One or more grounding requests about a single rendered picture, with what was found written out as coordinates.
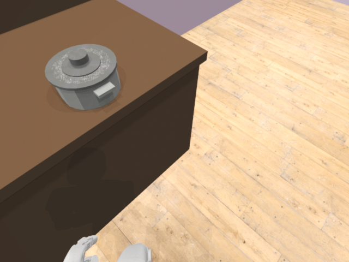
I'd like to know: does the knob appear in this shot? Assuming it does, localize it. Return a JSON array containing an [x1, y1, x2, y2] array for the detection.
[[68, 49, 89, 66]]

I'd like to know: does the left robot thigh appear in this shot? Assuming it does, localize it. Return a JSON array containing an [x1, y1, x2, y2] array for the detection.
[[117, 244, 152, 262]]

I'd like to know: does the left robot hand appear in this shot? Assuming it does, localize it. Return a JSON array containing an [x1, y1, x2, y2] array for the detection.
[[63, 235, 101, 262]]

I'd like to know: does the lid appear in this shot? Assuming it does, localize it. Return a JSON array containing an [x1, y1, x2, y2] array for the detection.
[[45, 44, 117, 91]]

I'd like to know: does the table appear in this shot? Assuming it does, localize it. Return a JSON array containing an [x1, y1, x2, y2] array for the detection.
[[0, 0, 208, 262]]

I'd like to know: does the pot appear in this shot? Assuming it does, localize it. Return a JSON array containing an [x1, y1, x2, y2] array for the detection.
[[56, 68, 121, 110]]

